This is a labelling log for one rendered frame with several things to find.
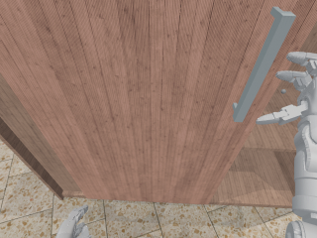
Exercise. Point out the right robot hand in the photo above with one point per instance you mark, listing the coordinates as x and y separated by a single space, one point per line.
302 82

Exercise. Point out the right robot forearm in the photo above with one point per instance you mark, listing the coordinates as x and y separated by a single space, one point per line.
304 203

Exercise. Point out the wardrobe door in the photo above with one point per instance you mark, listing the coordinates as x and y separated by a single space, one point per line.
136 96
14 114

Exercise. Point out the handle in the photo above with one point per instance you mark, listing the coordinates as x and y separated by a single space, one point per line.
279 29

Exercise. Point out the left robot hand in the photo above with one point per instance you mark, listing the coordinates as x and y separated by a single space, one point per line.
69 227

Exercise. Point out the robot right upper arm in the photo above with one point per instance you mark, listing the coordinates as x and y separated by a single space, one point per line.
300 229

